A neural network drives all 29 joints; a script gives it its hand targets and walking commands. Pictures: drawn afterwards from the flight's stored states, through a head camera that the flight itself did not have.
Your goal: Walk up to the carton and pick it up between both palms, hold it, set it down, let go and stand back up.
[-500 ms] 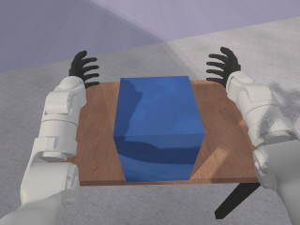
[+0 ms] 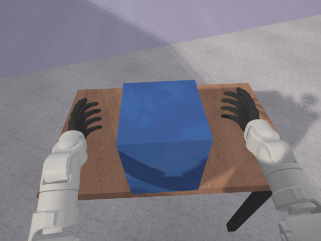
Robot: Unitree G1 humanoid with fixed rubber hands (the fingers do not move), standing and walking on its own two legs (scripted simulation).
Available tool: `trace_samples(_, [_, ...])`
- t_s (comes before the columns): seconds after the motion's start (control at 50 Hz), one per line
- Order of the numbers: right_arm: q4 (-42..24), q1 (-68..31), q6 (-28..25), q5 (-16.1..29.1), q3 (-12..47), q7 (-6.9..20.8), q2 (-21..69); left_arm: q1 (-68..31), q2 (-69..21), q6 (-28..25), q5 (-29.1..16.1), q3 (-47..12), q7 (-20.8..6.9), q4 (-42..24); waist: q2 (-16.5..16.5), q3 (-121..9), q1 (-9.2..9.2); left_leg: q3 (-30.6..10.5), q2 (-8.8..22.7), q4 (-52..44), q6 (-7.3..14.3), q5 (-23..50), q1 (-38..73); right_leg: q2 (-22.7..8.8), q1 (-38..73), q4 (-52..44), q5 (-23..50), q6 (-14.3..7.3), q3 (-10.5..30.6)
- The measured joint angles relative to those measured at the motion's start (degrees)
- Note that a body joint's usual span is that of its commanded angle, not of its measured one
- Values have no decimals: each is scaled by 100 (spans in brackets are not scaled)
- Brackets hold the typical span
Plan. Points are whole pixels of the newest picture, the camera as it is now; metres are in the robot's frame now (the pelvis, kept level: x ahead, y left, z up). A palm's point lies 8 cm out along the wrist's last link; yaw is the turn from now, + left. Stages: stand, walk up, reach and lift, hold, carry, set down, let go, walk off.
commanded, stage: set down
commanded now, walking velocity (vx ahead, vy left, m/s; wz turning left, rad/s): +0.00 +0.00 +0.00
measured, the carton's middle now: (162, 138) +0.40 +0.03 +0.03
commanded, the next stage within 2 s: let go in 1.94 s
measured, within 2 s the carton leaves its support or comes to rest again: neither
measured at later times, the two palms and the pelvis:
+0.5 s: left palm (78, 170) +0.27 +0.22 +0.07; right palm (248, 158) +0.31 -0.18 +0.07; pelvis +0.01 +0.00 +0.00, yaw +0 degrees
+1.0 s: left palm (84, 196) +0.23 +0.21 +0.02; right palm (252, 194) +0.24 -0.18 +0.02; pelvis +0.02 +0.01 +0.00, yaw -1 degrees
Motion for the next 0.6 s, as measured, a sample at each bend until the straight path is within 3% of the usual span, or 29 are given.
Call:
trace_samples(0.18, [-199, 481, -41, -118, -105, 12, 238, 380, -78, -154, 0, -103, -55, -85, -32, 6, -2, -40, -32, -68, -1, 39, 117, -20, 92, 17, -20, -5, -16])
trace_samples(0.38, [-1094, 1645, -453, -344, -136, 7, 464, 1642, -360, -460, 168, -185, -61, -952, 10, 246, 13, -29, -48, -206, 7, 37, 383, -24, 375, -172, 14, 18, 22])
trace_samples(0.48, [-1417, 2292, -760, -503, -179, 82, 523, 2250, -400, -922, 166, -325, -35, -1171, 21, 291, 30, -21, -61, -219, 20, 15, 443, -32, 436, -202, 9, 32, 46])
trace_samples(0.6, [-1478, 2887, -1106, -703, -289, 283, 641, 2631, -358, -1600, 80, -574, 84, -956, -1, 244, 77, -7, -84, -251, 37, 8, 449, -48, 415, -188, -17, 38, 78])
